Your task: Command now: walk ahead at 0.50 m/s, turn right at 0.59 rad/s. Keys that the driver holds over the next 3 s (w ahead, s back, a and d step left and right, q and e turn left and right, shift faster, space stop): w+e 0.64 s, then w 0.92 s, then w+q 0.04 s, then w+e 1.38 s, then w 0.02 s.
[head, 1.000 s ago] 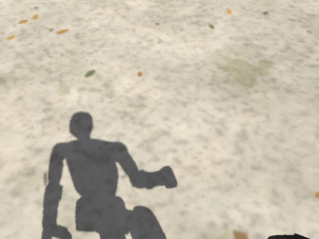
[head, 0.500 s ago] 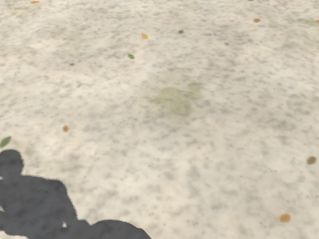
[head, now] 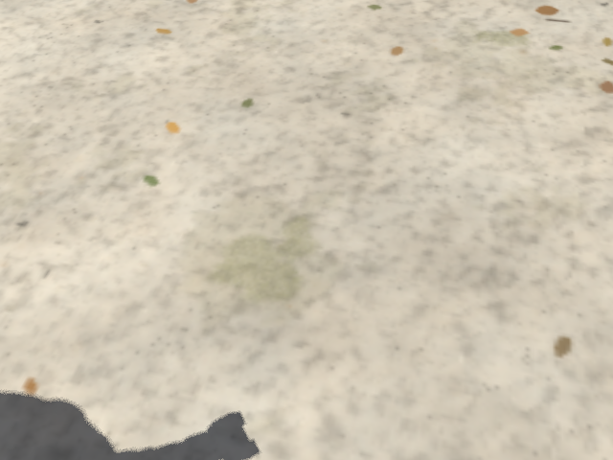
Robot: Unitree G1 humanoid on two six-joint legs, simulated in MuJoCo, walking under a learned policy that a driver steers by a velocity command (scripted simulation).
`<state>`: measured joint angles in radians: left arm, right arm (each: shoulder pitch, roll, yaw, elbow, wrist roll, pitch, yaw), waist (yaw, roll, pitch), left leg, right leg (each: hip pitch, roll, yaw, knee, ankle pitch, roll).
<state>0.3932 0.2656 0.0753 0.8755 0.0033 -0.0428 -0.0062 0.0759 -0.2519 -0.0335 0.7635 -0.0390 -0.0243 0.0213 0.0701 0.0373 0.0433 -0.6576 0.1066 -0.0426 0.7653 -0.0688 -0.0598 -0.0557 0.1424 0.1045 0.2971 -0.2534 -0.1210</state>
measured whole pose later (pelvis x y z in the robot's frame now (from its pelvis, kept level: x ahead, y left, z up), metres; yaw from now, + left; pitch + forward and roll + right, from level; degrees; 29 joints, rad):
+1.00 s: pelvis +0.50 -0.12 +0.00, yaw -29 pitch +0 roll +0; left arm 0.38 0.24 0.04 0.88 0.00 -0.06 -0.01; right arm 0.20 -0.27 -0.04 0.80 -0.04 -0.01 0.03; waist 0.03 0.05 0.03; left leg -0.65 0.14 0.01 0.92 -0.12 -0.02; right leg -0.04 0.12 -0.01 0.22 -0.20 -0.12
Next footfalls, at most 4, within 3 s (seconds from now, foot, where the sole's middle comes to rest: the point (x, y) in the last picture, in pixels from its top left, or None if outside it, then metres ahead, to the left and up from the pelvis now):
0.14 left None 0.27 0.13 -0.78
0.68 right None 0.47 -0.15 -0.78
1.24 left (422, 308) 0.83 -0.17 -0.78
1.78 right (538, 262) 0.99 -0.47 -0.78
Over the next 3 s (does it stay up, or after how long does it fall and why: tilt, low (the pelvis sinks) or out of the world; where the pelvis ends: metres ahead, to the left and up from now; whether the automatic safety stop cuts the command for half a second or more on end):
stays up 1.30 -0.79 -0.01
